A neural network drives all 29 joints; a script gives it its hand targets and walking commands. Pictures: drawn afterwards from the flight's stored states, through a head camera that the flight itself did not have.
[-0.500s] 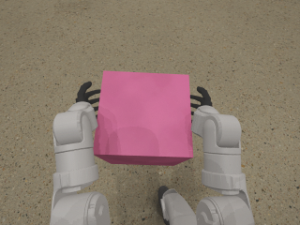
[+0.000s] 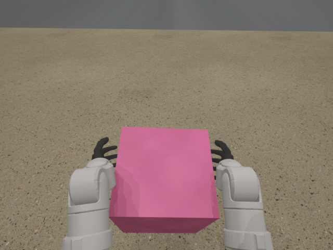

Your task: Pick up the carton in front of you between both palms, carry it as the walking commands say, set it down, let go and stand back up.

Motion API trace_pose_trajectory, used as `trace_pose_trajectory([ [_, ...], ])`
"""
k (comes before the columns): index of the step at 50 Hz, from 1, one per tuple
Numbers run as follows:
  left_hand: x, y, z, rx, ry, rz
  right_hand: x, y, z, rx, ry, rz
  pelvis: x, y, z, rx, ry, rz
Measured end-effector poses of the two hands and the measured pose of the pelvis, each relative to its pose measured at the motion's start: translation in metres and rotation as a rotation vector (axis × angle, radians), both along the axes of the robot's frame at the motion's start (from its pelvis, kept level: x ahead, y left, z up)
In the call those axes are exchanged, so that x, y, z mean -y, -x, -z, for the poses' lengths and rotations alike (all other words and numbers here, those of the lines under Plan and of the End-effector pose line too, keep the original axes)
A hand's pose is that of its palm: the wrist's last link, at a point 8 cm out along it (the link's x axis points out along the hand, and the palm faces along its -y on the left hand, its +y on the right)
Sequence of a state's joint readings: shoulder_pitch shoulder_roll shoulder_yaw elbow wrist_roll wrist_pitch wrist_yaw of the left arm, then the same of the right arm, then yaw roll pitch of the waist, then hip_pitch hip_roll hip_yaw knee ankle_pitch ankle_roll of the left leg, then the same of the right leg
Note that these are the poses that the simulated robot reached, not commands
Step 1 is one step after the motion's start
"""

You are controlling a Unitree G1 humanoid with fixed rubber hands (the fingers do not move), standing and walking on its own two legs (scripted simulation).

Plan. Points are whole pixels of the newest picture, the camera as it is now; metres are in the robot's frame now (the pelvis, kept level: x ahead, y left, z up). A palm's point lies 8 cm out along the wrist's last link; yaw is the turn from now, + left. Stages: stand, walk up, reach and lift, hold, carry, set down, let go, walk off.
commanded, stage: carry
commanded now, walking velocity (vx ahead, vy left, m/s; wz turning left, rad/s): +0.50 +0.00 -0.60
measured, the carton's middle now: (162, 185) +0.32 +0.02 +0.01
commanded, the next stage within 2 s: none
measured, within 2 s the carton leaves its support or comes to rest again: neither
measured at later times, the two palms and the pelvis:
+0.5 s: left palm (173, 111) +0.56 -0.01 +0.08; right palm (259, 127) +0.50 -0.29 +0.06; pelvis +0.24 -0.09 +0.00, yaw -14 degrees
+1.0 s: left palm (204, 73) +0.86 -0.16 +0.08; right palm (270, 93) +0.70 -0.39 +0.07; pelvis +0.54 -0.12 +0.01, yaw -32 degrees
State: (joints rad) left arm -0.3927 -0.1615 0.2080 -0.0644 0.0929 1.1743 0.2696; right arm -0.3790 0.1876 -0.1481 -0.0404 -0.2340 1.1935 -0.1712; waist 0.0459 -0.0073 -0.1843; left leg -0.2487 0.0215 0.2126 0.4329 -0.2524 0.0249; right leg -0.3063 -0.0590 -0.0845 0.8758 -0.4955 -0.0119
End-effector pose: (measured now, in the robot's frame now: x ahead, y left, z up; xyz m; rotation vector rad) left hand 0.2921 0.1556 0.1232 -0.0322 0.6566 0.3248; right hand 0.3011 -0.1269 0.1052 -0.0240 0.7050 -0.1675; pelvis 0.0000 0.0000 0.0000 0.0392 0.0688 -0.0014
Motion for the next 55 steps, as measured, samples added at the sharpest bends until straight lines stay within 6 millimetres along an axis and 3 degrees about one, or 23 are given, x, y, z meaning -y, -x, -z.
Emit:
trace_pose_trajectory([
  [4,0.039,-0.043,0.002,-0.06,-0.026,0.125,0.037,-0.006,0.01,-0.062,-0.018,0.12,0.0,-0.04,-0.005,0.01,0.023,0.052],
  [8,0.075,-0.094,0.006,-0.068,-0.036,0.228,0.069,-0.028,0.014,-0.071,-0.028,0.223,0.01,-0.079,-0.001,0.019,0.024,0.107],
  [15,0.127,-0.185,0.039,-0.083,-0.057,0.273,0.119,-0.112,0.045,-0.086,-0.053,0.276,0.052,-0.165,0.026,0.024,0.058,0.153],
  [21,0.148,-0.23,0.063,-0.198,-0.051,0.234,0.143,-0.168,0.062,-0.202,-0.046,0.242,0.08,-0.209,0.006,-0.002,0.021,0.191],
  [28,0.184,-0.308,0.027,-0.09,-0.038,0.273,0.174,-0.226,0.037,-0.092,-0.04,0.278,0.094,-0.273,-0.008,-0.025,0.013,0.275],
  [37,0.244,-0.42,-0.002,-0.012,-0.05,0.453,0.218,-0.294,0.01,-0.019,-0.029,0.442,0.104,-0.389,-0.008,-0.03,0.007,0.379],
  [40,0.256,-0.463,0.002,-0.002,-0.043,0.494,0.226,-0.328,0.011,-0.009,-0.023,0.482,0.105,-0.433,0.001,-0.033,0.016,0.413],
  [43,0.267,-0.507,0.02,-0.023,-0.018,0.533,0.233,-0.363,0.019,-0.032,0.004,0.521,0.107,-0.474,0.012,-0.035,0.009,0.482],
  [48,0.298,-0.55,0.045,-0.153,-0.028,0.615,0.253,-0.386,0.033,-0.165,-0.006,0.604,0.114,-0.521,-0.002,-0.037,0.028,0.549],
  [51,0.321,-0.576,0.044,-0.165,-0.045,0.66,0.269,-0.402,0.034,-0.18,-0.018,0.644,0.124,-0.547,-0.009,-0.046,0.043,0.542],
  [55,0.345,-0.618,0.036,-0.114,-0.039,0.668,0.293,-0.443,0.029,-0.127,-0.018,0.657,0.146,-0.584,-0.009,-0.048,0.046,0.517],
])
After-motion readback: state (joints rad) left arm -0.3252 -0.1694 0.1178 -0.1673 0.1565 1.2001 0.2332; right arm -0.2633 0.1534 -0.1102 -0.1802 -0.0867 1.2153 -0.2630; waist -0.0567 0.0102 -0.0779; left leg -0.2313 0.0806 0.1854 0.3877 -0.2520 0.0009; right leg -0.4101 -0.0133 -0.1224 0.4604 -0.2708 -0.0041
